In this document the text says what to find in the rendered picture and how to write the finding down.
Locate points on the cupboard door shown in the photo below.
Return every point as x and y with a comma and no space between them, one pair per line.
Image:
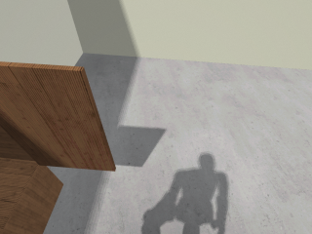
50,112

